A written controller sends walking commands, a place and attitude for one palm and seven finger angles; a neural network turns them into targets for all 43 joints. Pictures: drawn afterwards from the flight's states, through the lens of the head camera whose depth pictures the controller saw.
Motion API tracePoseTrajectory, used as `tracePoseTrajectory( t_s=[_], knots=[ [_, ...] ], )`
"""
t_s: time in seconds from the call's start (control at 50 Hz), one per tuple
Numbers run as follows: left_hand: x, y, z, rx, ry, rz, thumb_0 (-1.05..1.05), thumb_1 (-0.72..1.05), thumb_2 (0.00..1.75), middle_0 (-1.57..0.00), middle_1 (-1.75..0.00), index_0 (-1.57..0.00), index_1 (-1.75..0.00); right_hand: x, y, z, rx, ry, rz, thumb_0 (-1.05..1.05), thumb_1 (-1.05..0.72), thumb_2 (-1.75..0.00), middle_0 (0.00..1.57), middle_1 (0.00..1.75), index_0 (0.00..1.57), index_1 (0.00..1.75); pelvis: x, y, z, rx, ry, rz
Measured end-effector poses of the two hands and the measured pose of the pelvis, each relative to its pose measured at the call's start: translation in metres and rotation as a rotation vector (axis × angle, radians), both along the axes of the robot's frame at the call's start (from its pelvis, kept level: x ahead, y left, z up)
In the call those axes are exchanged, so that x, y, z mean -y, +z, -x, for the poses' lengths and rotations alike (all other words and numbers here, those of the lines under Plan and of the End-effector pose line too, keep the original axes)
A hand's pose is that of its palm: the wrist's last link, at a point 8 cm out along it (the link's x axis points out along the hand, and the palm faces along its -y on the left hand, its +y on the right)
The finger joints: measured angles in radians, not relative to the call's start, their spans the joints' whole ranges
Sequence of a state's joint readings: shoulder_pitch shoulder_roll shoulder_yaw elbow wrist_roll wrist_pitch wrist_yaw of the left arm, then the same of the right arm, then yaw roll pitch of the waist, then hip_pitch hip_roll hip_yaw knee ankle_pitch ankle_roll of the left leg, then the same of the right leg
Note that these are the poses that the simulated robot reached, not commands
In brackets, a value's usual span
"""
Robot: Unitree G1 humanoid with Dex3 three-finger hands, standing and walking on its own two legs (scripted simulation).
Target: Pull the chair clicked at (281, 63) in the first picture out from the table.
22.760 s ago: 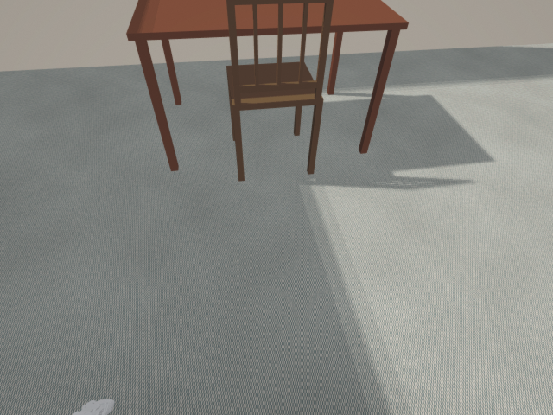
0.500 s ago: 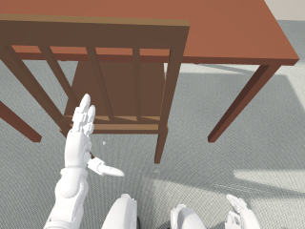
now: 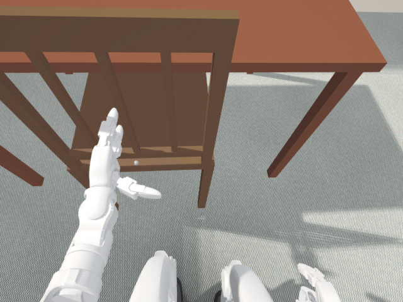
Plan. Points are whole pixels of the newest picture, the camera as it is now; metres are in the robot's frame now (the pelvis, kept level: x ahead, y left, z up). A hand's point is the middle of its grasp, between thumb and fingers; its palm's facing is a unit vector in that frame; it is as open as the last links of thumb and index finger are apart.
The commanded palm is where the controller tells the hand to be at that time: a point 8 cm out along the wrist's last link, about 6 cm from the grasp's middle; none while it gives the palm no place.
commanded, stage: push the fingers through the gap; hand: left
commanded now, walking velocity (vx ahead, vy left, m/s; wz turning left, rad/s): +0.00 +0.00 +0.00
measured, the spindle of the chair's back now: (123, 113) +0.48 +0.16 +0.04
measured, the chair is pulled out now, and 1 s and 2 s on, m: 0.00 0.00 0.00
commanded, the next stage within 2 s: hook a spindle and tug to test in 1.12 s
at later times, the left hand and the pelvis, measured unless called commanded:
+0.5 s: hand (136, 139) +0.42 +0.13 +0.03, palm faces +0.06 -1.00 -0.06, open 16.9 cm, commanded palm +0.40 +0.18 +0.02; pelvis +0.00 -0.01 +0.00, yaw +0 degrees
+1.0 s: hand (137, 133) +0.45 +0.14 +0.02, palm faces +0.07 -1.00 -0.02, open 16.9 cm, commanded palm +0.42 +0.18 +0.02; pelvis +0.00 +0.00 +0.00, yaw -1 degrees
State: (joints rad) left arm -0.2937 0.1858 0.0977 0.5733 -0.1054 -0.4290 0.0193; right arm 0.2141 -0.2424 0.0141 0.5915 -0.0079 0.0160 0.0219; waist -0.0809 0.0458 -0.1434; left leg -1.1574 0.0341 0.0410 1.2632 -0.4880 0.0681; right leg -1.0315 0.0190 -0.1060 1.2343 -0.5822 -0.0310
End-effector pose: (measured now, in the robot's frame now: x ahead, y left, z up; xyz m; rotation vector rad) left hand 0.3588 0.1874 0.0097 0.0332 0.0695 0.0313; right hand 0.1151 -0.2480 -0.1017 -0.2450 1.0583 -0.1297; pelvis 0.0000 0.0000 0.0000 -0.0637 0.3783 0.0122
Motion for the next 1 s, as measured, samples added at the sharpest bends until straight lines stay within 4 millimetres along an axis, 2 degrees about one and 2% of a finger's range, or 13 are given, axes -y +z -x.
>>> tracePoseTrajectory(
  t_s=[0.08, 0.16, 0.3, 0.46, 0.64, 0.82, 0.9, 1.0],
  knots=[
    [-0.003, 0.016, 0.000, 0.074, 0.023, -0.001, -0.01, -0.50, 0.30, -0.07, -0.08, -0.06, -0.08, 0.003, 0.000, 0.010, -0.027, -0.010, 0.003, 0.01, -0.91, -0.90, 0.20, 0.30, 0.20, 0.30, 0.000, 0.003, -0.002, 0.000, -0.004, -0.002],
    [-0.006, 0.027, -0.010, 0.129, 0.021, -0.024, -0.01, -0.50, 0.30, -0.07, -0.08, -0.06, -0.08, 0.005, -0.004, 0.017, -0.055, -0.008, 0.003, 0.01, -0.91, -0.90, 0.20, 0.30, 0.20, 0.30, 0.002, 0.002, -0.002, -0.002, 0.001, -0.002],
    [0.001, 0.005, -0.026, 0.022, -0.004, -0.003, -0.01, -0.50, 0.30, -0.06, -0.08, -0.06, -0.08, 0.011, -0.005, 0.024, -0.069, -0.035, 0.012, 0.01, -0.91, -0.90, 0.20, 0.30, 0.20, 0.30, 0.003, -0.001, 0.000, -0.012, 0.000, 0.000],
    [0.001, 0.026, -0.034, 0.128, 0.026, -0.017, -0.01, -0.50, 0.30, -0.07, -0.08, -0.06, -0.08, 0.012, -0.006, 0.029, -0.079, -0.038, 0.006, 0.01, -0.91, -0.90, 0.20, 0.30, 0.20, 0.30, 0.004, 0.000, -0.001, -0.016, -0.008, -0.006],
    [-0.001, 0.006, -0.053, 0.043, 0.027, -0.006, -0.01, -0.50, 0.30, -0.07, -0.08, -0.06, -0.08, 0.015, -0.012, 0.041, -0.116, -0.053, 0.011, 0.01, -0.91, -0.90, 0.20, 0.30, 0.20, 0.30, 0.006, -0.005, 0.003, -0.033, -0.004, -0.001],
    [-0.002, 0.021, -0.074, 0.108, 0.027, -0.024, -0.01, -0.50, 0.30, -0.07, -0.08, -0.06, -0.08, 0.016, -0.016, 0.059, -0.174, -0.076, 0.011, 0.01, -0.91, -0.90, 0.20, 0.30, 0.20, 0.30, 0.005, -0.007, 0.001, -0.049, -0.012, -0.001],
    [-0.002, 0.014, -0.073, 0.056, 0.021, -0.012, -0.01, -0.50, 0.30, -0.06, -0.08, -0.06, -0.08, 0.014, -0.014, 0.065, -0.193, -0.093, -0.001, 0.01, -0.91, -0.90, 0.20, 0.30, 0.20, 0.30, 0.004, -0.005, 0.000, -0.048, -0.016, -0.003],
    [-0.002, 0.008, -0.063, 0.046, 0.035, 0.012, -0.01, -0.50, 0.30, -0.07, -0.08, -0.06, -0.08, 0.012, -0.009, 0.066, -0.196, -0.100, -0.001, 0.01, -0.91, -0.90, 0.20, 0.30, 0.20, 0.30, 0.003, -0.002, -0.002, -0.044, -0.020, -0.003]
  ],
)
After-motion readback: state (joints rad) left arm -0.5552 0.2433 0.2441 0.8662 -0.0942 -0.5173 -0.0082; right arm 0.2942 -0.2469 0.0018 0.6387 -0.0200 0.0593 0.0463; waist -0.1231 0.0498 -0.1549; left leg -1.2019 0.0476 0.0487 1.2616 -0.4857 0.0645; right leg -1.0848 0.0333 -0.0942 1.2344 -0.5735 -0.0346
